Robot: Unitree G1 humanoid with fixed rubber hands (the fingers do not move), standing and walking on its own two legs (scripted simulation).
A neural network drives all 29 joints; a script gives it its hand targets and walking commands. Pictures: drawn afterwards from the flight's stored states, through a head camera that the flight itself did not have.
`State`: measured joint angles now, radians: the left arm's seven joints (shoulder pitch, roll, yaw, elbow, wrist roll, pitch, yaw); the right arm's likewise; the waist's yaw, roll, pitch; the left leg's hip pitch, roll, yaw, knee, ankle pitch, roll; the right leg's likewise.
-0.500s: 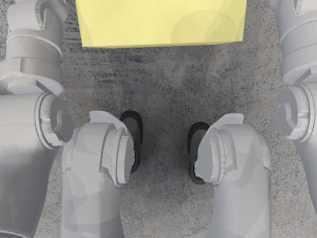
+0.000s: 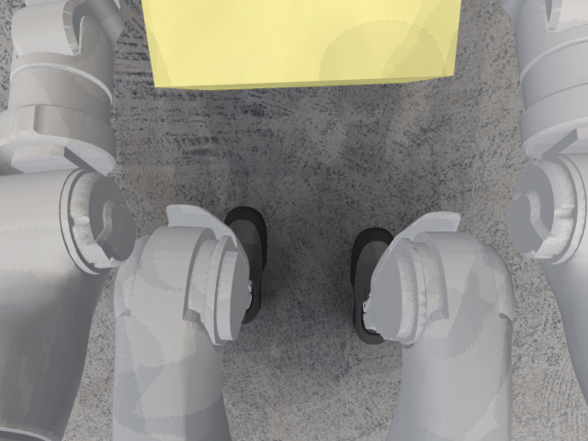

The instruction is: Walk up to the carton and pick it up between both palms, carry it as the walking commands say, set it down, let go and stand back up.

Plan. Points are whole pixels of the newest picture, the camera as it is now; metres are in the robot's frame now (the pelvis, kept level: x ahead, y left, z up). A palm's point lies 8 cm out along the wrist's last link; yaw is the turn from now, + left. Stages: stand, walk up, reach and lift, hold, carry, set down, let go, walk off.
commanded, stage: set down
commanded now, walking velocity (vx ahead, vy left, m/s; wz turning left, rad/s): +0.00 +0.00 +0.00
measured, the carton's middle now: out of the picture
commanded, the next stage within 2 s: none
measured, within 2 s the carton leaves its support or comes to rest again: neither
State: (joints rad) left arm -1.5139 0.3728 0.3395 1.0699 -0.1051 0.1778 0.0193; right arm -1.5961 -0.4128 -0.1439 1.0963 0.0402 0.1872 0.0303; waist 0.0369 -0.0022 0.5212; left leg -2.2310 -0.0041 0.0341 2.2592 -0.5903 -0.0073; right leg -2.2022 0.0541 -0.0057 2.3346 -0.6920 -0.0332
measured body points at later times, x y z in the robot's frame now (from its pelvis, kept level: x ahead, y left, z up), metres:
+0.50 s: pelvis +0.00 +0.00 +0.00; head +0.39 -0.01 +0.21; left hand +0.56 +0.21 -0.19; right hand +0.59 -0.18 -0.19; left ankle +0.12 +0.12 -0.32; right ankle +0.09 -0.10 -0.32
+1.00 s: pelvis -0.01 +0.00 +0.03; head +0.38 +0.01 +0.25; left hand +0.57 +0.25 -0.12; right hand +0.62 -0.19 -0.11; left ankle +0.12 +0.12 -0.32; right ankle +0.09 -0.10 -0.32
